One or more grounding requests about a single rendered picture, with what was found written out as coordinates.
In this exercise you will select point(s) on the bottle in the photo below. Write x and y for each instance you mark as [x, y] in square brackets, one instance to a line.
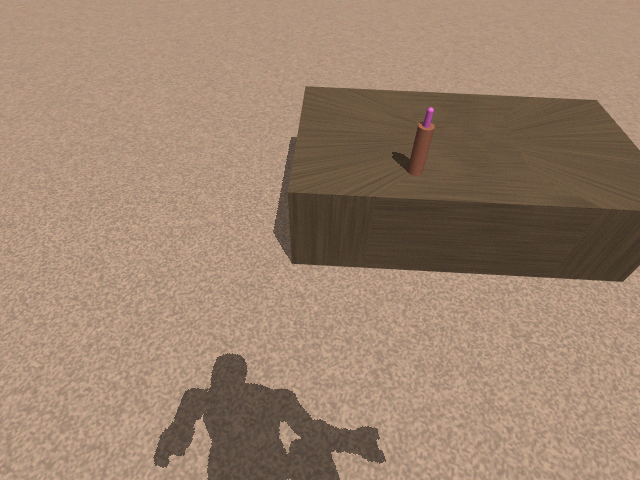
[421, 144]

